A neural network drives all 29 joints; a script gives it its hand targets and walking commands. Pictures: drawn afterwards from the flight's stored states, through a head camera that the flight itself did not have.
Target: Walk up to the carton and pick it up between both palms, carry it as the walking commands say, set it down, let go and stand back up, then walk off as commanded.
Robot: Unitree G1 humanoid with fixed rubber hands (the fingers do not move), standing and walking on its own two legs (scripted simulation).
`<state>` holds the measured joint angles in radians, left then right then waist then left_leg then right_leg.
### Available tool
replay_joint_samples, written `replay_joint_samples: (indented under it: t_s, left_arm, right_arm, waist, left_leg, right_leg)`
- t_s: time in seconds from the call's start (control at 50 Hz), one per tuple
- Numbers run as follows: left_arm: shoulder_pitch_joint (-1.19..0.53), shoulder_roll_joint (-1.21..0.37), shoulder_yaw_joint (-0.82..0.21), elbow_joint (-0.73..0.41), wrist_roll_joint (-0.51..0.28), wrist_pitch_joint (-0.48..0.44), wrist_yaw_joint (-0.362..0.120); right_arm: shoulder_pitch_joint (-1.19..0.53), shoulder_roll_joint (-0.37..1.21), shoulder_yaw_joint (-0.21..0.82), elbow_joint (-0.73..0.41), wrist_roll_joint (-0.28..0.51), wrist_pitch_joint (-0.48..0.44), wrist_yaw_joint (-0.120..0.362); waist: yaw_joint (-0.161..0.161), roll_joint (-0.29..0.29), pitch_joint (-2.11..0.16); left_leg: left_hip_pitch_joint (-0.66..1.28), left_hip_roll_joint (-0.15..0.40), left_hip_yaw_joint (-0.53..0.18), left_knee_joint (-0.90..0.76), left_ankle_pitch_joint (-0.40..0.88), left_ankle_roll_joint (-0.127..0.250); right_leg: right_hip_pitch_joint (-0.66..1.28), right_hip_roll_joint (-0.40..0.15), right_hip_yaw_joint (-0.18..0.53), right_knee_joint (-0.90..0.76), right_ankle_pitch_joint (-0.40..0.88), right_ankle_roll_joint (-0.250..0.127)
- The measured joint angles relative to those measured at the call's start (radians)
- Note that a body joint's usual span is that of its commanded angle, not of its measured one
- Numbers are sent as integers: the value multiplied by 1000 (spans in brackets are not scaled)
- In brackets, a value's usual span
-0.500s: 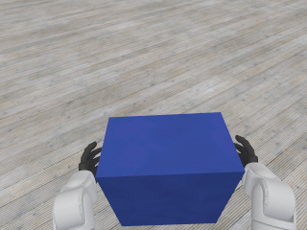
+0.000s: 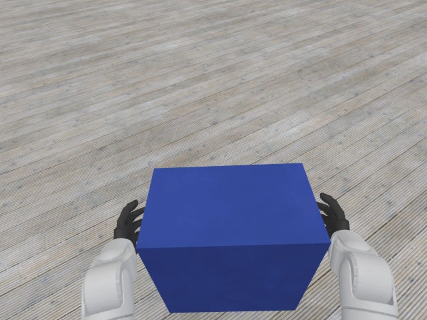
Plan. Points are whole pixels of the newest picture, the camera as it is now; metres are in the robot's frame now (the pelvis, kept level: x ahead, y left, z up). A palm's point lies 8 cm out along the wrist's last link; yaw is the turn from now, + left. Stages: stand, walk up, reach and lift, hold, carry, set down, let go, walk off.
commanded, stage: carry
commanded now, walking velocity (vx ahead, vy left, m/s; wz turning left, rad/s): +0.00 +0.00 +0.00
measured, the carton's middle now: (229, 244) +0.29 +0.00 -0.03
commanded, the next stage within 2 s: hold in 0.56 s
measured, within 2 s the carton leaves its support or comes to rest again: neither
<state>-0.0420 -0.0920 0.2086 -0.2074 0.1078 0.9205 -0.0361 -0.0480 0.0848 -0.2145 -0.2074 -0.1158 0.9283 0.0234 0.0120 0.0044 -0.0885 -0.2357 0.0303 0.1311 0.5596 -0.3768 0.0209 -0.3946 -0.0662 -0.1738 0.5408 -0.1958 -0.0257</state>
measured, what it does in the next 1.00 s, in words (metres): stands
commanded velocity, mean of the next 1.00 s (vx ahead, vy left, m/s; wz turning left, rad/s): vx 0.00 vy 0.00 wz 0.00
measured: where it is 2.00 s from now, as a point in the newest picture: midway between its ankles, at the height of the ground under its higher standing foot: outside the picture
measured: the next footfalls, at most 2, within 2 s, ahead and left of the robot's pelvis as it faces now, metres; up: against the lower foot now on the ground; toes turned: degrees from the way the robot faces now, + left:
none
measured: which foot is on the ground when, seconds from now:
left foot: down 0.00-1.00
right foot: down 0.00-1.00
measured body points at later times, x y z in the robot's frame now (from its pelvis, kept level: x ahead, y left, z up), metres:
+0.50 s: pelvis -0.01 +0.00 +0.00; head -0.02 +0.00 +0.45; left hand +0.26 +0.19 +0.04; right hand +0.26 -0.19 +0.04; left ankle -0.05 +0.09 -0.73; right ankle +0.05 -0.11 -0.73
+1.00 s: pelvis -0.03 -0.01 +0.01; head -0.04 -0.02 +0.46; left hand +0.26 +0.19 +0.04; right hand +0.27 -0.19 +0.04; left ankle -0.05 +0.09 -0.73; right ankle +0.05 -0.11 -0.73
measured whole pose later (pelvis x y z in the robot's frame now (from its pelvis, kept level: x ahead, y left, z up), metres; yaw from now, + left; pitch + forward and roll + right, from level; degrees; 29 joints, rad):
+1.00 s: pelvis -0.03 -0.01 +0.01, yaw +7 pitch -4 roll -1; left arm -0.23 -0.02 0.19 0.24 0.13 0.65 -0.07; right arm -0.12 0.07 -0.24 0.02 -0.18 0.75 -0.01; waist -0.04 0.03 0.03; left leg -0.12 0.01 0.00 0.46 -0.28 0.02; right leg -0.18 0.00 -0.11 0.34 -0.09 -0.03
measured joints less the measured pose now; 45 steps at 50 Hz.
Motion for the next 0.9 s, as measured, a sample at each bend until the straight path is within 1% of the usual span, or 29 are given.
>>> replay_joint_samples:
  t_s: [0.18, 0.56, 0.58, 0.62, 0.64, 0.68, 0.74, 0.78, 0.84, 0.86, 0.9]
  left_arm:
    - [4, 8, -5, 32, -1, -44, 0]
    - [9, 19, -11, 79, -4, -97, 2]
    - [-5, 20, -12, 119, 6, -117, -3]
    - [-37, 34, -30, 223, 17, -169, -8]
    - [-43, 42, -43, 252, 17, -190, -7]
    - [-46, 54, -67, 278, 11, -218, -4]
    - [-46, 59, -76, 286, 3, -246, -2]
    - [-57, 66, -70, 302, -3, -256, -3]
    - [-92, 78, -57, 344, -3, -263, -10]
    - [-105, 81, -53, 359, -2, -264, -14]
    - [-127, 84, -47, 383, 1, -266, -20]
  right_arm:
    - [0, -8, 9, 33, 0, -41, -1]
    - [2, -16, 20, 81, -2, -92, -4]
    - [-4, -21, 18, 106, -8, -107, -5]
    - [-2, -47, 27, 158, -21, -141, -11]
    - [5, -60, 37, 170, -23, -155, -14]
    - [29, -78, 54, 166, -20, -180, -21]
    - [38, -88, 63, 156, -12, -196, -29]
    - [22, -77, 55, 166, -16, -199, -32]
    - [-10, -55, 37, 193, -29, -196, -36]
    - [-19, -48, 30, 201, -34, -195, -37]
    - [-33, -38, 18, 208, -43, -191, -38]
  waist:
    - [0, -2, -4]
    - [-2, -3, -4]
    - [3, 3, 14]
    - [6, 17, 51]
    - [7, 25, 63]
    - [-2, 31, 81]
    - [4, 40, 94]
    - [1, 43, 101]
    - [-10, 44, 109]
    - [-17, 42, 111]
    - [-31, 38, 113]
  left_leg:
    - [-6, -1, -1, -6, 12, -1]
    - [-12, -4, -1, -10, 22, 1]
    - [7, -1, -3, -16, 24, 1]
    - [44, 2, -14, -43, 40, 3]
    - [56, 3, -18, -59, 49, 5]
    - [68, -3, -37, -81, 67, 7]
    - [81, -5, -48, -98, 80, 5]
    - [90, -4, -55, -101, 84, 5]
    - [99, -4, -71, -100, 88, 3]
    - [100, -5, -79, -99, 90, 2]
    - [101, -11, -99, -98, 95, 0]
  right_leg:
    - [-3, 0, -1, -10, 13, -3]
    - [-7, -3, -2, -16, 23, -5]
    - [16, 3, -2, -30, 28, -5]
    - [68, 27, 20, -85, 52, -7]
    - [85, 34, 24, -110, 71, -2]
    - [112, 50, 63, -151, 100, 4]
    - [135, 53, 60, -177, 103, 4]
    - [150, 54, 53, -188, 108, 2]
    - [169, 56, 45, -195, 110, 3]
    - [174, 60, 51, -197, 109, -2]
    - [184, 62, 55, -199, 108, 2]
